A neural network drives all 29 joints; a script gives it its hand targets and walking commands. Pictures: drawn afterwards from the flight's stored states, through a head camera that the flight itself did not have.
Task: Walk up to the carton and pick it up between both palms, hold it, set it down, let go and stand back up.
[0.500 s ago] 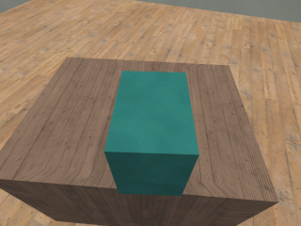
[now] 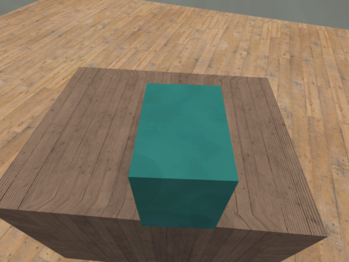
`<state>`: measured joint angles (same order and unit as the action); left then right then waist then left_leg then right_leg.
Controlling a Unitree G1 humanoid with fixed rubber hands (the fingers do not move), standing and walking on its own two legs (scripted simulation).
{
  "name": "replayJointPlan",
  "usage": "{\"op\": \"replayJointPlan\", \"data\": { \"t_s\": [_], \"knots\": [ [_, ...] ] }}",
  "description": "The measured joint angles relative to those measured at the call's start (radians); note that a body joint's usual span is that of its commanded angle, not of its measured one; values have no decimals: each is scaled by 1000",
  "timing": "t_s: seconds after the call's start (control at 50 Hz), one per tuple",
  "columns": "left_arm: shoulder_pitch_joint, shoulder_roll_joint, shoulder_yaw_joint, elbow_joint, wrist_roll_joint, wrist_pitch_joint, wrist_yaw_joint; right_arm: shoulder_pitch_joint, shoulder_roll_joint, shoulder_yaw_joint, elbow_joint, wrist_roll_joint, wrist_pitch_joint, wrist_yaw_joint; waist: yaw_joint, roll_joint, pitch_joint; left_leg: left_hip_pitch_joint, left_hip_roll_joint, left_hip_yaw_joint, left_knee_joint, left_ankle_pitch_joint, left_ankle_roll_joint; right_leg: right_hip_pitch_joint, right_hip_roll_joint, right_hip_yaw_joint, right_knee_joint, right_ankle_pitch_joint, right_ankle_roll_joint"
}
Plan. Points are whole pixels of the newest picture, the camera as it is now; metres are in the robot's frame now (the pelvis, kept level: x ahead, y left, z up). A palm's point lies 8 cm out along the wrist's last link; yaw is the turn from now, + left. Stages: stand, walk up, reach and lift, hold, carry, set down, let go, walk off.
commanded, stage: stand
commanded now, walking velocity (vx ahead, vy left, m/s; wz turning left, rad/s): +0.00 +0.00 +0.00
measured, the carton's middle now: (180, 156) +0.40 +0.00 +0.01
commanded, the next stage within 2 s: none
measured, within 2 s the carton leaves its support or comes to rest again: neither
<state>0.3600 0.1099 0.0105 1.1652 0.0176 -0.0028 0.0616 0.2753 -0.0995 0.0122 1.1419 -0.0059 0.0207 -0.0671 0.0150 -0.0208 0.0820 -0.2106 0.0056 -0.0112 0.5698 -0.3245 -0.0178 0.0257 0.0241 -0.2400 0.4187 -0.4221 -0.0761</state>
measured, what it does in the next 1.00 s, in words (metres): stands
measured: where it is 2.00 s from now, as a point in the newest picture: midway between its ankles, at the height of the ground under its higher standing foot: outside the picture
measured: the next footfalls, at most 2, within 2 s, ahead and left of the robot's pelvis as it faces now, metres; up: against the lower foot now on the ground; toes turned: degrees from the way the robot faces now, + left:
none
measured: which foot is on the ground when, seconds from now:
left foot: down 0.00-1.00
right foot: down 0.00-1.00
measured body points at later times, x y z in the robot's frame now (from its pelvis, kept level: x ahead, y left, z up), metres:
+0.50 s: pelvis -0.01 +0.00 +0.00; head +0.00 +0.00 +0.45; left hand -0.07 +0.20 -0.16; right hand -0.03 -0.20 -0.16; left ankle -0.01 +0.13 -0.73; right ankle -0.11 -0.04 -0.73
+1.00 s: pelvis -0.03 +0.01 +0.00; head -0.02 +0.01 +0.45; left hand -0.10 +0.20 -0.16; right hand -0.04 -0.20 -0.16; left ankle -0.01 +0.13 -0.73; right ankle -0.11 -0.04 -0.73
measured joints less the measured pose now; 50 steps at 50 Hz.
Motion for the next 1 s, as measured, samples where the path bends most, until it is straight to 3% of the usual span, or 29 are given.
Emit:
{"op": "replayJointPlan", "data": {
  "t_s": [1.0],
  "knots": [
    [29,-11,7,-4,-2,-2,2,1,7,-12,6,1,5,7,-7,-2,-1,-5,2,9,-39,69,6,-23,-9,-12,8,41,0]
  ]
}}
